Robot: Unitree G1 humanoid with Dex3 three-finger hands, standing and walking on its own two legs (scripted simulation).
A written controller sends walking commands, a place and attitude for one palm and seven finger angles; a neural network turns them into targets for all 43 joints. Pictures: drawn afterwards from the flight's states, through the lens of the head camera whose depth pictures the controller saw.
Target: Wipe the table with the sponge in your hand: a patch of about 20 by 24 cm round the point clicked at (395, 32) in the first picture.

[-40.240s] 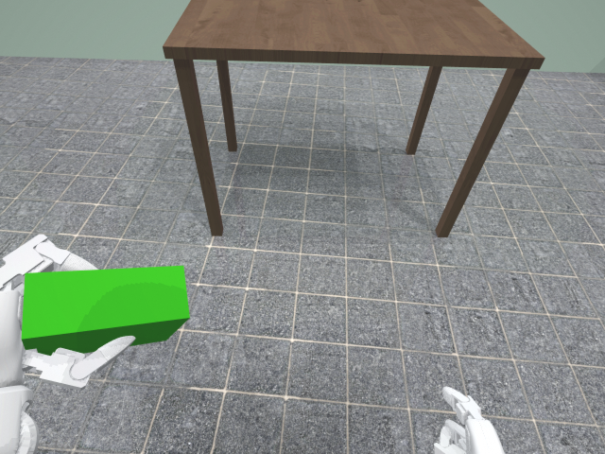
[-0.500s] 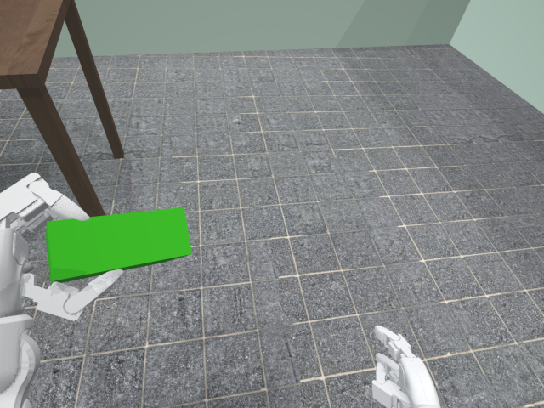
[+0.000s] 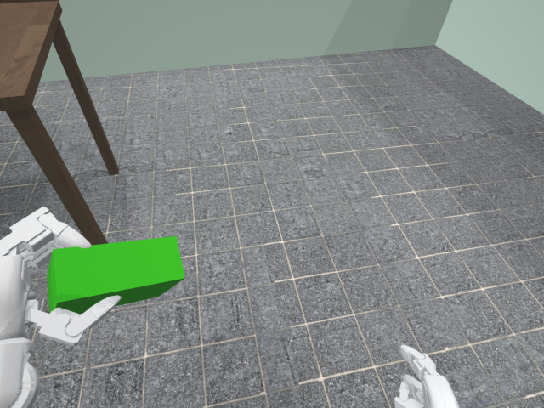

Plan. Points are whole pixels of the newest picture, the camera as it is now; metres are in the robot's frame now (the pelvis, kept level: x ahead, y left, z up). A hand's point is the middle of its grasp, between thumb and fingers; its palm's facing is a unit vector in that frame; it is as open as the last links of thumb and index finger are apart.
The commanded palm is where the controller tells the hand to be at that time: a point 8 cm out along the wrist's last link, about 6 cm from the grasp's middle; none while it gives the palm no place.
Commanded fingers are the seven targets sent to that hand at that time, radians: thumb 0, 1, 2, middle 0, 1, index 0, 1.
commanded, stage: come to a stop and stand still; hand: left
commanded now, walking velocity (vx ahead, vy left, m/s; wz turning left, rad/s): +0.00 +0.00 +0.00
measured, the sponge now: (133, 274) +0.24 +0.21 +0.11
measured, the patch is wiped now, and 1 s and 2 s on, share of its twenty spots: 0.60 0.60 0.60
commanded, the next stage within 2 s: step back with the hand held close in 0.26 s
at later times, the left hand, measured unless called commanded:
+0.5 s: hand (82, 280) +0.21 +0.24 +0.15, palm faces +0.39 -0.84 -0.37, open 9.3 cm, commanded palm +0.15 +0.27 +0.17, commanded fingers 0.00 0.10 1.30 -1.20 -1.60 -1.20 -1.60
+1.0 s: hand (29, 333) +0.15 +0.26 +0.16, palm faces +0.42 -0.81 -0.42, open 9.3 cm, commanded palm +0.09 +0.28 +0.17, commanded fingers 0.00 0.10 1.30 -1.20 -1.60 -1.20 -1.60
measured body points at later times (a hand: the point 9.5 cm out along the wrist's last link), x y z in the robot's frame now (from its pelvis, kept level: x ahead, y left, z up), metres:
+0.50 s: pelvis +0.00 -0.01 +0.00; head +0.01 +0.00 +0.45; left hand +0.18 +0.28 +0.17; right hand +0.17 -0.23 -0.08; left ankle -0.01 +0.08 -0.74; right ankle +0.03 -0.10 -0.74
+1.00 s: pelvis -0.06 +0.00 -0.01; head -0.05 +0.01 +0.44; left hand +0.12 +0.30 +0.18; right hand +0.12 -0.22 -0.08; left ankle -0.01 +0.08 -0.74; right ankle +0.03 -0.10 -0.74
